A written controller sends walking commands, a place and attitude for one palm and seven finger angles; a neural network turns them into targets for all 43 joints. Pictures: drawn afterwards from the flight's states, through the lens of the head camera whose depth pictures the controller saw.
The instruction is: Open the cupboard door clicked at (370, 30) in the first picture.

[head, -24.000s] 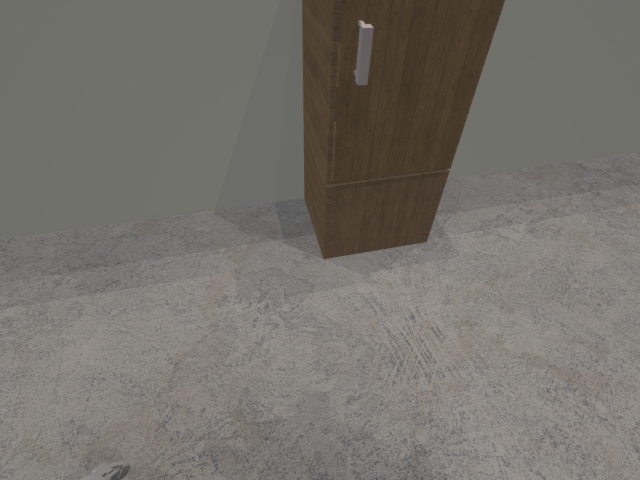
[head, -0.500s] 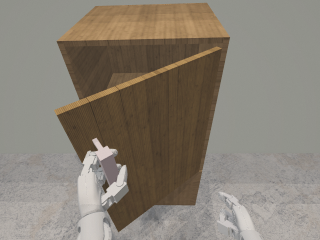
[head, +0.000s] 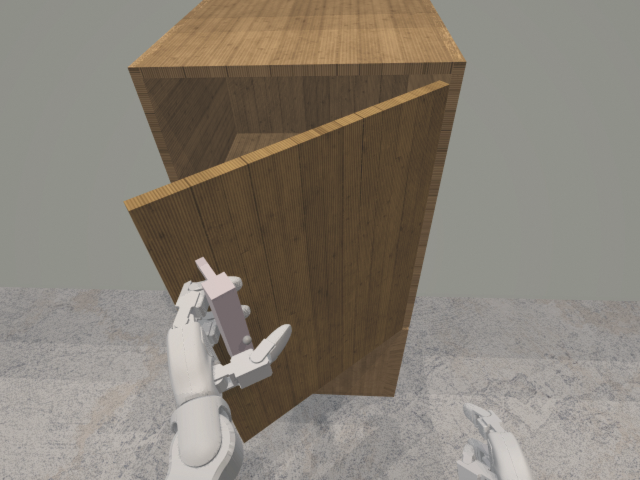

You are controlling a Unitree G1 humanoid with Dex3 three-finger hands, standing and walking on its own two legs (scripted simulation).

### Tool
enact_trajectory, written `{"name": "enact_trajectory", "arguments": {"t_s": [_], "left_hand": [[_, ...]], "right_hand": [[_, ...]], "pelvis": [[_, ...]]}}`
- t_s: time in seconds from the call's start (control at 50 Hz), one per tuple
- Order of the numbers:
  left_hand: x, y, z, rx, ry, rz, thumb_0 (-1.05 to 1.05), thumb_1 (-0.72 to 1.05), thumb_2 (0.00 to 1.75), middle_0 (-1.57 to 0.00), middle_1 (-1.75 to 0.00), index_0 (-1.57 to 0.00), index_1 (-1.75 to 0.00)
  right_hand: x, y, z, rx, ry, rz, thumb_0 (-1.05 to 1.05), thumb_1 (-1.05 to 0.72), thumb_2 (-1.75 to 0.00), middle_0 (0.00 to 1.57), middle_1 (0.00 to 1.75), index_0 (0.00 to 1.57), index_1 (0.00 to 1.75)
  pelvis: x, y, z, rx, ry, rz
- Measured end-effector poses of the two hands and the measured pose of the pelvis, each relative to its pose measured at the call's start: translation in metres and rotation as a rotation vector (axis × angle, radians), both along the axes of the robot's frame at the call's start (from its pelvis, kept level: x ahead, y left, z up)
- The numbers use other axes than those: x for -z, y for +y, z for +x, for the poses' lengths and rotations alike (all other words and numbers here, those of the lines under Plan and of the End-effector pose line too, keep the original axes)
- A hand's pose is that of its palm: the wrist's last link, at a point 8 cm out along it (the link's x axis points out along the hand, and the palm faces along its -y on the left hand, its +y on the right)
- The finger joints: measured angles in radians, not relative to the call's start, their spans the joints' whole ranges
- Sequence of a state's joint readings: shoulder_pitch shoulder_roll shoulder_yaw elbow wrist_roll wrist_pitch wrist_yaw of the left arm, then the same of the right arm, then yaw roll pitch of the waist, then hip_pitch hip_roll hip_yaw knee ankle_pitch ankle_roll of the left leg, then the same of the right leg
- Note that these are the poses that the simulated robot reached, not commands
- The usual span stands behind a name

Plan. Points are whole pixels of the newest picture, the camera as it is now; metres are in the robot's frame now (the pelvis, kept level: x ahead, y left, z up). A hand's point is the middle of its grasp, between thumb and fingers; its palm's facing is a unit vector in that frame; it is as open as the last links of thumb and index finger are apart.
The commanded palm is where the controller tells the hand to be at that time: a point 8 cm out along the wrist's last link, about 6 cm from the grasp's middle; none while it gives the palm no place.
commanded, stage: open thumb and fingers to let go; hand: left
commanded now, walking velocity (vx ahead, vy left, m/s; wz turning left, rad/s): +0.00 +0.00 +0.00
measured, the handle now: (223, 311) +0.28 +0.14 +0.10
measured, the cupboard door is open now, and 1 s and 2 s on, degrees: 39 41 40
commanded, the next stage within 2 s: slide the hand sideways off the handle in 0.44 s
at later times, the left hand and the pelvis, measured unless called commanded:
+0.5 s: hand (240, 336) +0.25 +0.11 +0.11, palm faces +0.29 -0.96 +0.00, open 14.6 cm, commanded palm +0.19 +0.13 +0.10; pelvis -0.01 +0.04 +0.00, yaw -1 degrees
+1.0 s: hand (242, 375) +0.21 +0.10 +0.11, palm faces -0.07 -1.00 +0.01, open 16.0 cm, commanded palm +0.17 +0.17 +0.10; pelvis -0.01 +0.03 -0.01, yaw -2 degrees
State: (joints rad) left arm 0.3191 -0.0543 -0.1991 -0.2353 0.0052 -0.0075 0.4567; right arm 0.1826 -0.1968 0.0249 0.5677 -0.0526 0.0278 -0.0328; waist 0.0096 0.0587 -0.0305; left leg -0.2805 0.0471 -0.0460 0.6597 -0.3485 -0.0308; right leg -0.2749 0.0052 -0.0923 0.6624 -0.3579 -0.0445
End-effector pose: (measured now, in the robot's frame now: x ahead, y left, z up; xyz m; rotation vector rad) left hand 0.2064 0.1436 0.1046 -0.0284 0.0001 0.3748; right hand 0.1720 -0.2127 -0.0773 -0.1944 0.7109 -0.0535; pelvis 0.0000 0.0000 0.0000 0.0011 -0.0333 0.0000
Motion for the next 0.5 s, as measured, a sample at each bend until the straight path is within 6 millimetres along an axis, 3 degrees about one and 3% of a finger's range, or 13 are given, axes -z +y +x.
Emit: {"name": "enact_trajectory", "arguments": {"t_s": [0.1, 0.2, 0.38, 0.5], "left_hand": [[0.000, 0.002, 0.002, 0.008, -0.001, -0.011, 0.01, -0.18, 0.44, -0.33, -1.23, -0.37, -1.24], [0.000, 0.006, 0.004, 0.028, 0.004, 0.008, 0.00, -0.37, 0.36, -0.32, -1.15, -0.35, -1.15], [-0.001, 0.009, 0.008, 0.073, 0.011, 0.020, -0.01, -0.49, 0.31, -0.29, -0.82, -0.30, -0.82], [-0.002, 0.012, 0.008, 0.078, 0.015, 0.020, -0.01, -0.50, 0.30, -0.37, -0.70, -0.37, -0.70]], "right_hand": [[-0.005, 0.015, 0.004, -0.016, -0.019, 0.004, 0.02, -0.91, -0.90, 0.20, 0.30, 0.20, 0.30], [-0.010, 0.030, 0.007, -0.029, -0.031, 0.016, 0.02, -0.91, -0.90, 0.20, 0.30, 0.20, 0.30], [-0.010, 0.053, 0.009, -0.054, -0.016, 0.043, 0.01, -0.90, -0.90, 0.20, 0.30, 0.20, 0.30], [-0.006, 0.060, 0.008, -0.073, 0.005, 0.059, 0.01, -0.90, -0.90, 0.20, 0.30, 0.20, 0.30]], "pelvis": [[-0.001, 0.010, -0.003, 0.001, -0.006, -0.005], [-0.001, 0.020, -0.004, 0.007, -0.009, -0.009], [0.002, 0.035, -0.008, 0.014, -0.008, -0.013], [0.005, 0.039, -0.011, 0.015, -0.003, -0.015]]}}
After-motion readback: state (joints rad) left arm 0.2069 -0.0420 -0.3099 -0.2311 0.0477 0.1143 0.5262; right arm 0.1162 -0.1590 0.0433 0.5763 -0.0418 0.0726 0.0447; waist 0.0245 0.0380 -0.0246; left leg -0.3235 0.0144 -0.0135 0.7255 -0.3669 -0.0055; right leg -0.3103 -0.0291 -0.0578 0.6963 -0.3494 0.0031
